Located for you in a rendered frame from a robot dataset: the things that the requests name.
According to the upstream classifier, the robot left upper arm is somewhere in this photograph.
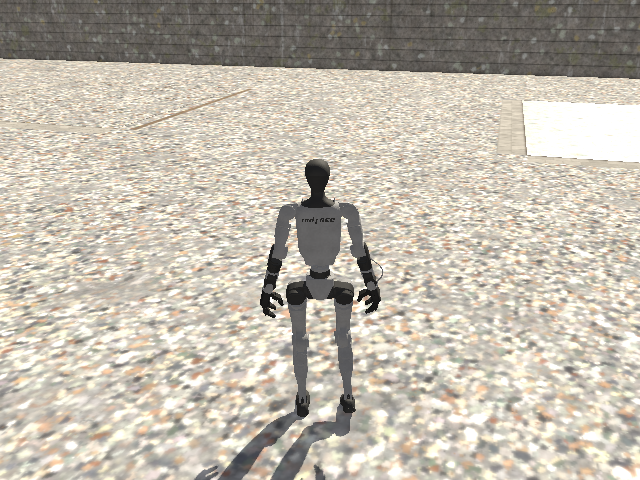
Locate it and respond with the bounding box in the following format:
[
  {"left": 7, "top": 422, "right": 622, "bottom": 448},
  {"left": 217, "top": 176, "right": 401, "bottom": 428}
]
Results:
[{"left": 272, "top": 202, "right": 298, "bottom": 260}]

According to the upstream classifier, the right robot forearm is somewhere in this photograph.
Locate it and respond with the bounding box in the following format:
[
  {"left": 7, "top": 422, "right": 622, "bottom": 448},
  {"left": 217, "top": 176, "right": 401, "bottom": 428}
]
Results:
[{"left": 357, "top": 242, "right": 378, "bottom": 291}]

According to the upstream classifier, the left robot forearm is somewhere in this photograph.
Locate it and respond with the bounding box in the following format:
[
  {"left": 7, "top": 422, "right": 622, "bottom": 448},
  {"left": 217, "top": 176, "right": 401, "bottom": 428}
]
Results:
[{"left": 262, "top": 244, "right": 282, "bottom": 294}]

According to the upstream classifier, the robot right hand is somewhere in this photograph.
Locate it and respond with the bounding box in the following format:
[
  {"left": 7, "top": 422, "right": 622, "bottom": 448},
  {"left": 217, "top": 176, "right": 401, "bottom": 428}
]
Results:
[{"left": 357, "top": 287, "right": 381, "bottom": 314}]

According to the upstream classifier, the robot right shin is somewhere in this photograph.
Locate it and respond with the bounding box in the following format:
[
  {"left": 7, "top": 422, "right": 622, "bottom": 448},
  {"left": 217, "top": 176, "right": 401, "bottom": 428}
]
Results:
[{"left": 338, "top": 329, "right": 353, "bottom": 400}]

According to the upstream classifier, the robot left hand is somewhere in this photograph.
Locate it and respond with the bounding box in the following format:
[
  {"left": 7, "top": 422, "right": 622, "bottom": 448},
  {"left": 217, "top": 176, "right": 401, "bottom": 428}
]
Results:
[{"left": 260, "top": 290, "right": 284, "bottom": 318}]

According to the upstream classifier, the robot right upper arm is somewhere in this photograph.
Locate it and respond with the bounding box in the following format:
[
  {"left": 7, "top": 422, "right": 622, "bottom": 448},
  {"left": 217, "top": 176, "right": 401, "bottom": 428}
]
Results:
[{"left": 339, "top": 202, "right": 366, "bottom": 258}]

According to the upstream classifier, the robot head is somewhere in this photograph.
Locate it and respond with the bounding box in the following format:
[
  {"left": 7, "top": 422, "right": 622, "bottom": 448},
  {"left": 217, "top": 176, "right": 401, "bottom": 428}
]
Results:
[{"left": 301, "top": 159, "right": 335, "bottom": 208}]

